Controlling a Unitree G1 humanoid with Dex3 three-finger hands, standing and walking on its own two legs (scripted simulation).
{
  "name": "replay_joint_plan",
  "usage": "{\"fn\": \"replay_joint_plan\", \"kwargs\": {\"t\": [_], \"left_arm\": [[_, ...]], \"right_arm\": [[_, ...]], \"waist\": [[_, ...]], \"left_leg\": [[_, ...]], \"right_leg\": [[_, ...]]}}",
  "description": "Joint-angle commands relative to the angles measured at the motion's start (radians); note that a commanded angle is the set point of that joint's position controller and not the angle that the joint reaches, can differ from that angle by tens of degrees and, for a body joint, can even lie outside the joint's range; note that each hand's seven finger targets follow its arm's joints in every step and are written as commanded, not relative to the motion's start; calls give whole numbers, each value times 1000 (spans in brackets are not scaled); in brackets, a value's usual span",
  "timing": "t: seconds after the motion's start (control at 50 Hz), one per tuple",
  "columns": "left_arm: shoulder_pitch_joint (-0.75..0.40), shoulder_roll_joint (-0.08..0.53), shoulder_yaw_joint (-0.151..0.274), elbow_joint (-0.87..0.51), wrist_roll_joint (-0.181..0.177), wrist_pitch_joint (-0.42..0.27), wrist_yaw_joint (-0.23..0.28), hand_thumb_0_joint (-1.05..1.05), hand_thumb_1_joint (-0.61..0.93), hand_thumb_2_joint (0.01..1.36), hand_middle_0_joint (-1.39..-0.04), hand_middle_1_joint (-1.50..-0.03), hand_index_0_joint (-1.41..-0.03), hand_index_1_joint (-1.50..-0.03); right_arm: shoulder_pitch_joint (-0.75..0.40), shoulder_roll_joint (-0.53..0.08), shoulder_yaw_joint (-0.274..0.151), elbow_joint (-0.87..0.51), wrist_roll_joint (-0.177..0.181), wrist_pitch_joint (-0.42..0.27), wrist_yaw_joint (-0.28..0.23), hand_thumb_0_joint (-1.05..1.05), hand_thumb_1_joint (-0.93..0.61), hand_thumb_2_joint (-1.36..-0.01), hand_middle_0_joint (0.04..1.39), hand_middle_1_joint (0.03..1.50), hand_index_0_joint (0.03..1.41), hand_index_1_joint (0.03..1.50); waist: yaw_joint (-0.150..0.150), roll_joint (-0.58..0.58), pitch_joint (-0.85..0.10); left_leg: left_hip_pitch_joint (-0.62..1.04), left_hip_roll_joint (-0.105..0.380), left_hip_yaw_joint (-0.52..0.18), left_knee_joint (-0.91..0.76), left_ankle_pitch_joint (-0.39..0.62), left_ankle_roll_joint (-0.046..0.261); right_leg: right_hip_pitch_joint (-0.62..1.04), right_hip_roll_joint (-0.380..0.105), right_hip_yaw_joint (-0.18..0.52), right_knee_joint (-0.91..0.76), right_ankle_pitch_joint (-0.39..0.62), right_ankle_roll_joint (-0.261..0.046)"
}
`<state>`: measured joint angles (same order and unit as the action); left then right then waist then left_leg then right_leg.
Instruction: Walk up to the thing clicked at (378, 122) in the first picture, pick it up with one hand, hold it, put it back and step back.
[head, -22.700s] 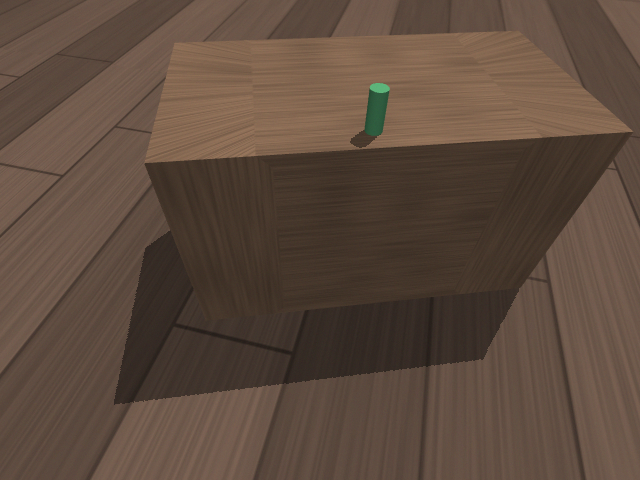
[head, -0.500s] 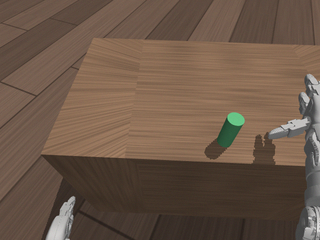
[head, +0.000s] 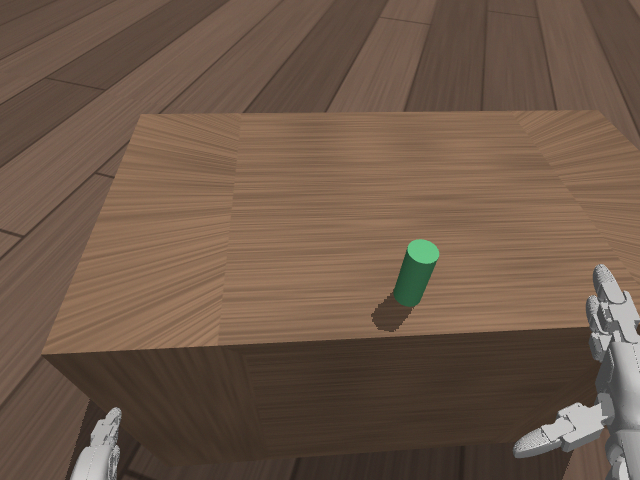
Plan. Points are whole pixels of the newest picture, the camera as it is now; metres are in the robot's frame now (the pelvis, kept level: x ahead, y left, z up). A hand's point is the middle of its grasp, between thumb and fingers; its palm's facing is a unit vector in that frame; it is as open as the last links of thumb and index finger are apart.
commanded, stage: sink last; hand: right
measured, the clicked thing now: (414, 274) +0.41 -0.16 -0.01
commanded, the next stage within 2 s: home in 0.48 s
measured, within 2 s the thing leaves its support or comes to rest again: neither
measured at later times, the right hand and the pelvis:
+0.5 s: hand (588, 424) +0.16 -0.24 +0.11, palm faces +0.36 +0.84 -0.41, open 17.5 cm; pelvis -0.02 +0.02 +0.00, yaw -1 degrees
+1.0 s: hand out of the picture +0.14 -0.20 -0.03, palm faces +0.18 +0.95 -0.26, open 17.6 cm; pelvis -0.02 +0.00 +0.01, yaw -1 degrees
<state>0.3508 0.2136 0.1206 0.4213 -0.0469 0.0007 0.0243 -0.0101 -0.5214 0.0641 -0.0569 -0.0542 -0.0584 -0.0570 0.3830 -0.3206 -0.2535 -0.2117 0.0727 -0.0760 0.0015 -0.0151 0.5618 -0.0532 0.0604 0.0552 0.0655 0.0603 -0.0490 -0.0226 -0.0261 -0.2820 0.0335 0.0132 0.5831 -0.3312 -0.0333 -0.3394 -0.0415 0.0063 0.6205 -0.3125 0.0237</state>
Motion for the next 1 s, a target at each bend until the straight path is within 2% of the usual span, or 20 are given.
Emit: {"fn": "replay_joint_plan", "kwargs": {"t": [0.0,0.04,0.08,0.14,0.22,0.32,0.36,0.44,0.48,0.5,0.54,0.58,0.64,0.7,0.74,0.8,0.82,0.86,0.96,0.98], "left_arm": [[-109,232,152,-199,16,-78,53,0,-543,64,-52,-60,-52,-59],[-121,193,118,-230,20,-89,57,0,-541,60,-52,-59,-53,-57],[-53,160,105,-220,20,-93,57,0,-531,49,-51,-58,-58,-52],[-41,107,63,-165,19,-90,57,0,-529,47,-50,-57,-56,-49],[-57,187,154,-120,24,-111,62,0,-523,42,-46,-55,-57,-44],[-77,138,105,-125,27,-145,52,0,-523,44,-47,-53,-57,-42],[-118,117,79,-128,30,-148,48,0,-534,55,-49,-54,-53,-49],[-196,165,109,-123,33,-158,53,0,-545,67,-53,-57,-51,-58],[-195,147,89,-123,34,-165,54,0,-544,69,-53,-60,-52,-61],[-167,168,110,-122,35,-164,58,0,-547,72,-54,-60,-50,-63],[-141,146,84,-144,35,-164,54,0,-547,76,-56,-63,-52,-67],[-83,175,129,-103,36,-158,58,0,-471,159,-103,-140,-105,-139],[-76,80,48,-84,29,-157,44,0,-231,399,-113,-157,-114,-155],[-127,-26,-78,-69,23,-159,26,0,9,463,-123,-174,-124,-173],[-215,-42,-125,-71,25,-166,23,0,169,515,-132,-188,-133,-187],[-197,74,-35,-34,34,-172,35,0,329,574,-142,-205,-143,-204],[-192,137,16,-33,37,-174,43,0,371,599,-146,-212,-148,-210],[-175,179,59,-35,40,-173,50,0,401,615,-149,-216,-150,-215],[-186,137,30,-16,40,-165,58,0,543,696,-163,-239,-164,-238],[-190,93,-17,-3,40,-162,53,0,586,721,-168,-246,-169,-245]], "right_arm": [[30,-214,-166,-360,12,-89,-58,0,559,-48,55,54,53,54],[106,-136,-93,-362,5,-94,-55,0,554,-49,54,54,53,54],[193,-102,-88,-317,3,-100,-51,0,538,-49,54,54,53,54],[74,-97,-68,-279,-5,-114,-43,0,563,-44,51,55,52,55],[23,-181,-155,-316,-3,-152,-46,0,590,-40,51,55,52,55],[71,-194,-199,-256,-8,-189,-47,0,576,-43,51,56,52,56],[81,-158,-156,-245,-10,-200,-43,0,575,-46,51,56,52,56],[72,-127,-123,-205,-14,-220,-44,0,558,-50,50,56,52,56],[73,-126,-127,-178,-19,-230,-45,0,549,-49,51,55,53,55],[75,-147,-142,-176,-21,-235,-47,0,553,-50,51,55,52,55],[72,-190,-182,-203,-19,-253,-52,0,533,-54,51,55,53,55],[71,-228,-221,-173,-16,-255,-55,0,603,-26,47,44,47,44],[87,-158,-167,-101,-19,-256,-45,0,601,-27,47,44,47,44],[100,-71,-68,-10,-23,-248,-29,0,611,-11,44,39,44,39],[63,-41,-11,-2,-27,-250,-22,0,611,-19,45,42,45,42],[46,-19,38,58,-29,-237,-22,0,600,-26,47,44,47,44],[54,-56,8,83,-34,-231,-29,0,583,-36,48,47,48,47],[56,-58,19,133,-42,-214,-32,0,566,-46,50,50,50,50],[-51,-14,90,282,-59,-165,-46,0,531,-66,54,55,54,55],[-66,3,109,326,-61,-156,-47,0,544,-57,52,53,52,53]], "waist": [[10,-71,-171],[15,8,-141],[15,54,-82],[36,84,24],[26,52,46],[-2,46,-8],[-6,37,-6],[-13,30,-10],[-12,44,-22],[-5,47,-40],[-23,50,-48],[-11,33,-34],[-3,4,36],[-4,-4,96],[-4,-27,74],[35,1,25],[39,-7,-17],[54,22,-52],[70,63,-88],[58,48,-69]], "left_leg": [[58,-37,60,-62,231,34],[43,-35,67,-62,219,29],[17,-37,76,-66,193,27],[-60,-24,64,-100,85,16],[-102,-7,43,-133,-55,21],[-36,5,30,-129,36,18],[-28,4,26,-133,44,19],[-21,1,33,-133,53,24],[-9,-3,39,-135,52,24],[-1,-2,35,-139,64,23],[22,-5,40,-145,59,23],[25,-10,42,-151,61,24],[3,-16,48,-159,55,27],[-16,-20,50,-177,11,30],[-12,-19,44,-174,24,32],[-13,-29,58,-155,59,31],[0,-31,61,-145,80,32],[6,-32,70,-138,120,30],[28,-34,72,-130,202,27],[28,-34,72,-134,181,30]], "right_leg": [[103,26,-42,-89,258,-18],[97,25,-40,-84,243,-25],[80,26,-40,-89,223,-29],[64,38,-50,-108,113,-33],[69,50,-54,-134,10,-26],[72,65,-63,-106,96,-25],[72,65,-65,-110,108,-24],[84,59,-59,-124,114,-20],[96,55,-55,-130,114,-21],[108,57,-60,-132,123,-21],[103,58,-59,-139,126,-23],[108,58,-59,-154,120,-26],[95,55,-62,-173,104,-24],[67,53,-67,-188,64,-22],[74,53,-73,-190,77,-20],[110,44,-57,-197,90,-22],[128,41,-51,-198,103,-21],[164,36,-42,-193,138,-21],[193,28,-33,-183,218,-24],[173,26,-32,-187,198,-23]]}}
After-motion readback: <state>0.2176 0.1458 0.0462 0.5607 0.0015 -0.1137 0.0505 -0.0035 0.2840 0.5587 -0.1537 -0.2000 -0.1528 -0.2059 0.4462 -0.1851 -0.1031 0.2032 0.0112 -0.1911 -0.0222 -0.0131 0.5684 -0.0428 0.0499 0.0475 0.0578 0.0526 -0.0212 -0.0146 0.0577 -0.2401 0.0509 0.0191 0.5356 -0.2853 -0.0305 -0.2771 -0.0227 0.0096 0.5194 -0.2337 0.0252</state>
